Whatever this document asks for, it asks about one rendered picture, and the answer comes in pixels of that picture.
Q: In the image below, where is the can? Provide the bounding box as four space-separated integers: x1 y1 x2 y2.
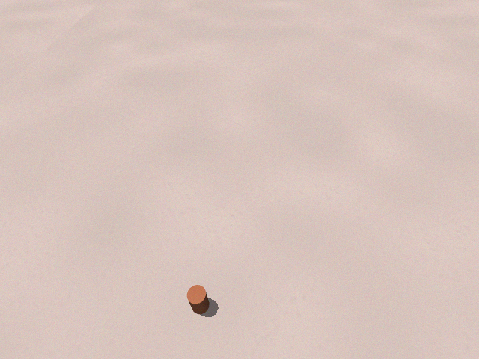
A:
187 285 210 314

